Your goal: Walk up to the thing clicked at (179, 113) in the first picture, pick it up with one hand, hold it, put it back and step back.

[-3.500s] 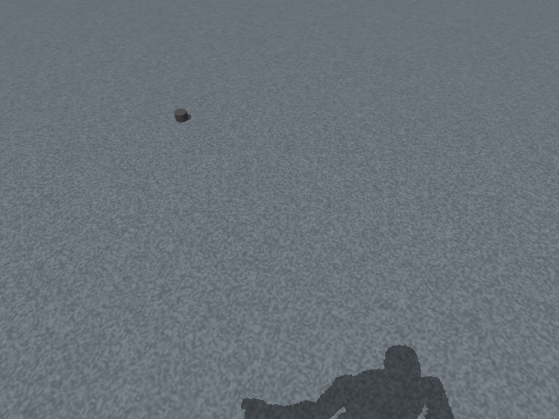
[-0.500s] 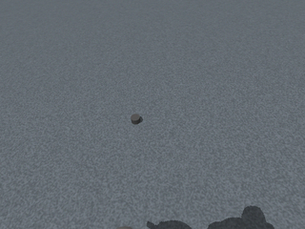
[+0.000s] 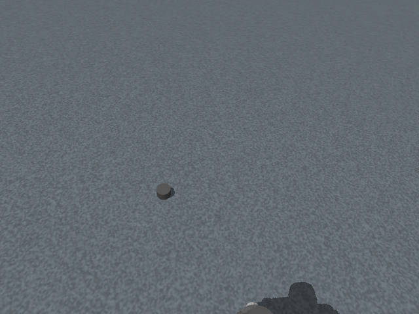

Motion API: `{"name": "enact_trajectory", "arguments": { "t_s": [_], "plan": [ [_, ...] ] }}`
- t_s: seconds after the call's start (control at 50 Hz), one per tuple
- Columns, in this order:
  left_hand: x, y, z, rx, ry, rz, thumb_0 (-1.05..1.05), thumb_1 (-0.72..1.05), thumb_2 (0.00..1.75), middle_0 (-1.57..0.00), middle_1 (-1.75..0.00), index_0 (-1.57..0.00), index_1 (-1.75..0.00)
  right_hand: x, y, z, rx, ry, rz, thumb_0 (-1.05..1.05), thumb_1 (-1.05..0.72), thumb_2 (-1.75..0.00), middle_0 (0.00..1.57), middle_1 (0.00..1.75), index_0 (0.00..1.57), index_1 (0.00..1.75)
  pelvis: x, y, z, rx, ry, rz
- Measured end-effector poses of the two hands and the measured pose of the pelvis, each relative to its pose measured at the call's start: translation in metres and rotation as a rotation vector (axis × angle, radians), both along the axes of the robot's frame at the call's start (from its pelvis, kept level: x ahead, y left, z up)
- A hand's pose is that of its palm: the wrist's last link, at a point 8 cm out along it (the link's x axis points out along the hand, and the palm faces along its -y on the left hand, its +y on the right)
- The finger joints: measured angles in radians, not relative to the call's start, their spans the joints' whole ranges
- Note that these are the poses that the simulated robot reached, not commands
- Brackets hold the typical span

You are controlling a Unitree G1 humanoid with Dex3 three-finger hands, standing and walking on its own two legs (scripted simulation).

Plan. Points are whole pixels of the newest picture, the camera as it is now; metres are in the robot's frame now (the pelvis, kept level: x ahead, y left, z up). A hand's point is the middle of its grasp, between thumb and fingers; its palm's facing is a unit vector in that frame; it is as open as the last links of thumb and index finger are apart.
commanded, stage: walk up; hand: left
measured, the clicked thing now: (163, 191) +0.88 +0.21 -0.75
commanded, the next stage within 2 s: none
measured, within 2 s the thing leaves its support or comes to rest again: neither
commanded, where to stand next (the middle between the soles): +0.50 -0.02 m, yaw +1 degrees
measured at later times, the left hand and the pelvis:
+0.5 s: hand (104, 273) +0.24 +0.22 -0.12, palm faces +0.00 -0.92 -0.40, open 7.4 cm; pelvis +0.19 -0.05 +0.00, yaw +1 degrees
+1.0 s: hand (115, 208) +0.41 +0.25 -0.14, palm faces -0.05 -0.92 -0.38, open 7.4 cm; pelvis +0.36 -0.03 -0.01, yaw +1 degrees
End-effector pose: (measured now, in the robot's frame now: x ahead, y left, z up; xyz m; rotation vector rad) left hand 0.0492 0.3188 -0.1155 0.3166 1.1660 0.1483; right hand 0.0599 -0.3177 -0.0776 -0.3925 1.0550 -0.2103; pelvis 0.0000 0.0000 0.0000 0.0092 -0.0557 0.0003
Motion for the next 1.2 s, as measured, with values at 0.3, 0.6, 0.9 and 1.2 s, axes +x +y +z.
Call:
{"name": "enact_trajectory", "arguments": {
  "t_s": [0.3, 0.6, 0.9, 1.2],
  "plan": [
    [0.164, -0.051, 0.028, 0.096, -0.138, -0.025, 0.0, 0.9, 0.9, -0.2, -0.3, -0.21, -0.3, 0.089, -0.055, -0.058, 0.067, 0.153, -0.046, 0.0, -0.9, -0.9, 0.2, 0.3, 0.2, 0.3, 0.123, -0.051, -0.016, 0.011, 0.0, 0.001],
    [0.197, -0.034, 0.011, 0.056, -0.02, 0.062, 0.0, 0.9, 0.9, -0.21, -0.3, -0.21, -0.3, 0.248, -0.037, -0.027, 0.04, 0.089, 0.063, 0.0, -0.9, -0.9, 0.2, 0.3, 0.2, 0.3, 0.228, -0.038, -0.008, -0.037, 0.019, 0.031],
    [0.313, -0.021, 0.0, 0.02, 0.012, 0.02, 0.0, 0.9, 0.9, -0.2, -0.3, -0.2, -0.3, 0.325, -0.021, -0.009, 0.003, 0.025, 0.016, 0.0, -0.9, -0.9, 0.21, 0.3, 0.2, 0.3, 0.323, -0.021, -0.004, 0.0, -0.003, 0.018],
    [0.409, -0.051, 0.027, 0.138, -0.056, 0.018, 0.0, 0.9, 0.9, -0.2, -0.3, -0.21, -0.3, 0.406, -0.045, -0.062, 0.083, 0.133, 0.006, 0.0, -0.9, -0.9, 0.2, 0.3, 0.2, 0.3, 0.401, -0.052, -0.013, 0.004, 0.009, 0.022]
  ]
}}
